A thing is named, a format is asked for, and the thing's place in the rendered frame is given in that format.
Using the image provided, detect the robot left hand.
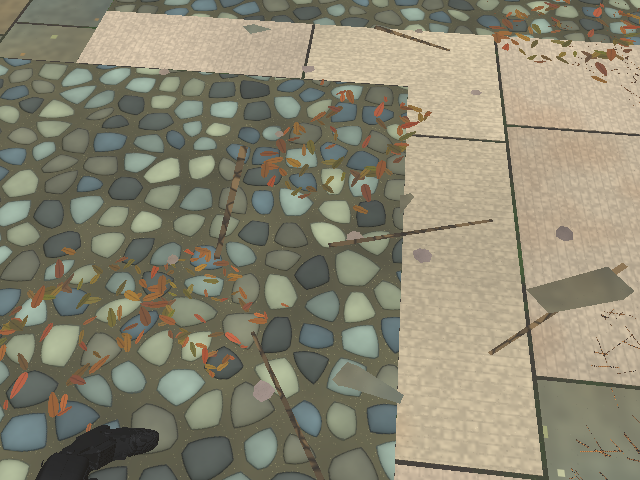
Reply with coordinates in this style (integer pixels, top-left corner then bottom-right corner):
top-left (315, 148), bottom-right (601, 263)
top-left (35, 425), bottom-right (159, 480)

